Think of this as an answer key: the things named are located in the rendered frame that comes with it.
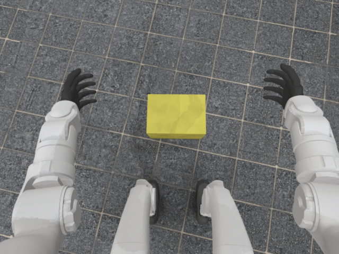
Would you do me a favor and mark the robot right thigh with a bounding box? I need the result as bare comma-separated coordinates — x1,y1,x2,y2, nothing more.
203,185,254,254

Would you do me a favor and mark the robot left forearm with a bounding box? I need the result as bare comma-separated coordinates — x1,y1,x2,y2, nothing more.
12,101,81,235

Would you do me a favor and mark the carton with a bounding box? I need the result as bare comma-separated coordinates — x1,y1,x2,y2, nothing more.
146,94,206,139

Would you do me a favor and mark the robot left upper arm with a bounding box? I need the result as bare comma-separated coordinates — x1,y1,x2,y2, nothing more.
0,185,81,254

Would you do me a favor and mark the robot right hand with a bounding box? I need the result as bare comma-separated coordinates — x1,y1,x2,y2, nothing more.
263,63,304,109

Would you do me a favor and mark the right robot shin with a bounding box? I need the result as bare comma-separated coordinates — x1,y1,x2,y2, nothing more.
200,180,224,217

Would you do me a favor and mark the robot right forearm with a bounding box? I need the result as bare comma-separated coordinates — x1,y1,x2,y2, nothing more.
284,95,339,185

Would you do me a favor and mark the robot left hand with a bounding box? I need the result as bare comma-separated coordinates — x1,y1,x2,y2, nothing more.
60,68,97,111

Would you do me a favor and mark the robot right upper arm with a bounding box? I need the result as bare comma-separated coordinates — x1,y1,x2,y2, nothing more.
292,182,339,254

